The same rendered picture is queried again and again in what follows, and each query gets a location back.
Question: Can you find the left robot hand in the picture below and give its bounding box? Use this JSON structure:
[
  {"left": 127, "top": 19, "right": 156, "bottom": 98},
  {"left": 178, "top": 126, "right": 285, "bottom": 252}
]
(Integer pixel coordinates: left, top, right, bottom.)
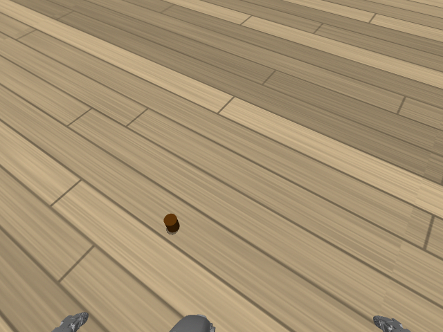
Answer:
[{"left": 52, "top": 312, "right": 89, "bottom": 332}]

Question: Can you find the tin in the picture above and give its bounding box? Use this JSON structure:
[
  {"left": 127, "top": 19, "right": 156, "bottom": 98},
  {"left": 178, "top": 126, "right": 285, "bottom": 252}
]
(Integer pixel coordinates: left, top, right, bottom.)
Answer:
[{"left": 163, "top": 214, "right": 180, "bottom": 232}]

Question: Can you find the right robot hand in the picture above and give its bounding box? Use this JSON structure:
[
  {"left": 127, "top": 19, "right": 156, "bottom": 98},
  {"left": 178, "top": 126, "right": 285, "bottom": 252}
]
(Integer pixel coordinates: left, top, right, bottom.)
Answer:
[{"left": 373, "top": 315, "right": 410, "bottom": 332}]

